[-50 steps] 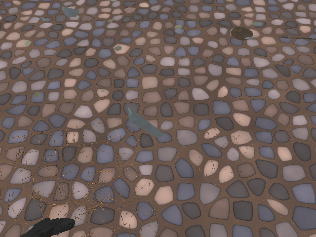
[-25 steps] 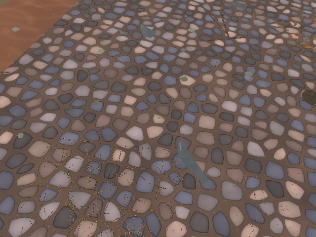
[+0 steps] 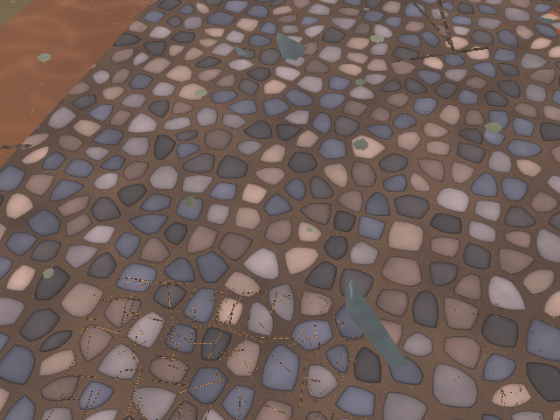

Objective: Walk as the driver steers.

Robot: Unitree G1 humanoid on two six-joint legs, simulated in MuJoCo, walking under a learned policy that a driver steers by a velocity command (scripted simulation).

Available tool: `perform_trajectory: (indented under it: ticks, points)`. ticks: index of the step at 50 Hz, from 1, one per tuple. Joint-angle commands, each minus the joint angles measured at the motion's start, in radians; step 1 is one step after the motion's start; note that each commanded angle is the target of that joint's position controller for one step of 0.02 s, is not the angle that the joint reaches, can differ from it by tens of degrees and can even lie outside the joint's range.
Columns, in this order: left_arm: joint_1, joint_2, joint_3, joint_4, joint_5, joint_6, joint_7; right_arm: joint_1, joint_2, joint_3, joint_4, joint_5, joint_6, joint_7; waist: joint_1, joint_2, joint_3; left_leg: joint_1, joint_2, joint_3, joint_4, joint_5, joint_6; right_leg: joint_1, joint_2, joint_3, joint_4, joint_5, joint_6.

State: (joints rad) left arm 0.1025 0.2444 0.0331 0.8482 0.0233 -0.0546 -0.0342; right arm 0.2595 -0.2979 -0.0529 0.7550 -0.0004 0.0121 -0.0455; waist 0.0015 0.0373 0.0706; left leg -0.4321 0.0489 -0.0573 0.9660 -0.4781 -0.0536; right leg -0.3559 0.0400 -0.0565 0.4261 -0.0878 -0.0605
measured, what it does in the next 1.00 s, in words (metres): steps on the spot: left foot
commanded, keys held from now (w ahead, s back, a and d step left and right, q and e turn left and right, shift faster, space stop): no key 1.00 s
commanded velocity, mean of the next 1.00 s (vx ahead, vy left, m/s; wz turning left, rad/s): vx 0.03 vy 0.00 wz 0.01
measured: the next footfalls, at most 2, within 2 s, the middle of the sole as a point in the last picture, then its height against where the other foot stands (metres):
left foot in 0.14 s outside the picture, level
right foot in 1.84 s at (347, 408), level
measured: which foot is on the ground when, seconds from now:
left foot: up 0.00-0.12, down 0.14-1.00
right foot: down 0.00-1.00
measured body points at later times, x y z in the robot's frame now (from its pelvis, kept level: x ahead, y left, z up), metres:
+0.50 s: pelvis +0.08 +0.03 +0.00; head +0.09 +0.03 +0.45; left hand +0.18 +0.29 -0.13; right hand +0.18 -0.23 -0.13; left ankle +0.08 +0.15 -0.73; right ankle +0.09 -0.09 -0.73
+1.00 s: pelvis +0.09 +0.03 +0.01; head +0.10 +0.03 +0.45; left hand +0.16 +0.29 -0.14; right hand +0.14 -0.24 -0.14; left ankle +0.08 +0.15 -0.73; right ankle +0.09 -0.09 -0.73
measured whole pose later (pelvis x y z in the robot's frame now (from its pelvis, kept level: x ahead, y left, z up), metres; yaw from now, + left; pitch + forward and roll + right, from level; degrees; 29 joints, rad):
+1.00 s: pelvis +0.09 +0.03 +0.01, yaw -1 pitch -2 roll +0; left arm 0.13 0.24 0.02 1.12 0.00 0.02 0.03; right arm 0.19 -0.23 -0.03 1.05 -0.01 0.00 -0.04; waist 0.01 0.00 0.04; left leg -0.16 0.01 0.00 0.46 -0.27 -0.01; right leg -0.19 -0.01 -0.01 0.47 -0.26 0.00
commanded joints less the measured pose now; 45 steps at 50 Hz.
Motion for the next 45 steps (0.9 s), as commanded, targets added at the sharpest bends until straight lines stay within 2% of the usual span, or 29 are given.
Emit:
perform_trajectory:
  ticks: [1, 2, 4, 6, 7, 8, 9, 10, 11, 13, 17, 23, 34, 45]
  points:
    - [-0.075, 0.129, 0.027, -0.041, 0.004, -0.011, 0.011, 0.131, -0.036, -0.006, -0.013, -0.008, 0.005, -0.009, -0.042, -0.164, -0.178, 0.183, 0.033, 0.004, -0.185, 0.106, -0.002, 0.018, -0.242, 0.174, -0.172, 0.242, -0.182]
    - [-0.069, 0.138, 0.029, -0.034, 0.000, -0.004, 0.015, 0.121, -0.047, -0.009, -0.008, -0.005, 0.006, -0.007, -0.036, -0.153, -0.191, 0.211, 0.029, 0.010, -0.231, 0.169, 0.001, 0.024, -0.247, 0.178, -0.177, 0.166, -0.177]
    - [-0.082, 0.140, 0.025, -0.025, -0.010, 0.013, 0.020, 0.103, -0.053, -0.012, 0.003, -0.007, 0.012, -0.001, -0.041, -0.132, -0.173, 0.279, 0.015, 0.029, -0.334, 0.278, 0.014, -0.013, -0.233, 0.180, -0.184, -0.100, -0.148]
    - [-0.086, 0.101, 0.008, -0.015, -0.014, 0.024, 0.020, 0.071, -0.051, -0.013, 0.000, -0.026, 0.013, 0.002, -0.047, -0.117, -0.120, 0.342, 0.010, 0.031, -0.438, 0.313, 0.037, -0.073, -0.190, 0.180, -0.177, -0.354, -0.081]
    - [-0.057, 0.076, -0.003, 0.001, -0.009, 0.027, 0.019, 0.046, -0.068, -0.014, -0.017, -0.033, 0.011, -0.001, -0.040, -0.085, -0.084, 0.338, 0.051, -0.021, -0.519, 0.337, 0.056, -0.085, -0.158, 0.170, -0.152, -0.432, -0.030]
    - [-0.007, 0.080, -0.001, 0.008, -0.003, 0.029, 0.019, 0.000, -0.136, -0.025, -0.033, -0.028, 0.009, -0.007, 0.019, 0.010, -0.042, 0.263, 0.098, -0.080, -0.563, 0.272, 0.088, -0.074, -0.093, 0.123, -0.104, -0.423, 0.014]
    - [0.007, 0.079, -0.001, 0.016, -0.005, 0.035, 0.024, -0.023, -0.133, -0.028, -0.014, -0.024, 0.003, -0.003, 0.041, 0.105, -0.032, 0.119, 0.073, -0.072, -0.591, 0.063, 0.102, 0.045, -0.057, 0.067, -0.069, -0.327, 0.038]
    - [-0.002, 0.097, 0.002, 0.024, -0.005, 0.040, 0.030, -0.039, -0.080, -0.016, -0.016, -0.027, -0.008, 0.003, 0.028, 0.101, -0.018, 0.072, 0.051, -0.057, -0.617, 0.007, 0.087, 0.102, -0.058, 0.064, -0.033, -0.262, 0.046]
    - [0.002, 0.098, 0.003, 0.032, -0.008, 0.045, 0.035, -0.045, -0.056, -0.009, -0.007, -0.031, -0.018, 0.007, 0.031, 0.100, -0.021, 0.069, 0.044, -0.050, -0.619, 0.048, 0.067, 0.124, -0.062, 0.063, -0.018, -0.221, 0.039]
    - [0.018, 0.099, 0.003, 0.053, -0.005, 0.048, 0.041, -0.044, -0.050, -0.007, 0.005, -0.021, -0.037, 0.011, 0.028, 0.070, -0.048, 0.132, 0.035, -0.035, -0.582, 0.220, 0.049, 0.127, -0.069, 0.068, -0.008, -0.139, 0.029]
    - [0.000, 0.096, 0.002, 0.084, -0.017, 0.043, 0.038, -0.011, -0.062, -0.008, 0.038, -0.010, -0.044, 0.009, 0.005, 0.004, -0.108, 0.237, 0.024, -0.012, -0.520, 0.447, 0.059, 0.143, -0.077, 0.072, 0.005, 0.003, 0.028]
    - [-0.003, 0.106, 0.005, 0.135, -0.024, 0.057, 0.046, -0.029, -0.059, -0.006, 0.079, -0.007, -0.034, 0.010, 0.005, -0.032, -0.115, 0.266, 0.014, 0.004, -0.516, 0.538, 0.068, 0.184, -0.080, 0.071, 0.016, 0.097, 0.033]
    - [-0.002, 0.122, 0.008, 0.198, -0.024, 0.069, 0.062, -0.057, -0.052, -0.004, 0.166, -0.006, -0.022, 0.008, 0.010, -0.032, -0.091, 0.272, -0.002, 0.026, -0.545, 0.506, 0.066, 0.206, -0.083, 0.071, 0.004, 0.094, 0.037]
    - [0.017, 0.112, 0.006, 0.232, -0.022, 0.068, 0.068, -0.057, -0.047, 0.004, 0.243, -0.006, -0.017, 0.002, 0.008, -0.031, -0.062, 0.254, -0.012, 0.039, -0.571, 0.405, 0.059, 0.189, -0.079, 0.068, -0.019, 0.020, 0.039]
Keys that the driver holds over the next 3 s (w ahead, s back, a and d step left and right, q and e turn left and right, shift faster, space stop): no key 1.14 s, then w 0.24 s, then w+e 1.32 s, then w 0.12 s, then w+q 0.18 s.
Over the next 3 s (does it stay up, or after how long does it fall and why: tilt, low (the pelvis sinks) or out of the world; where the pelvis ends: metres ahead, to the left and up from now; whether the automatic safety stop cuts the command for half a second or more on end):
stays up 0.85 -0.29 0.00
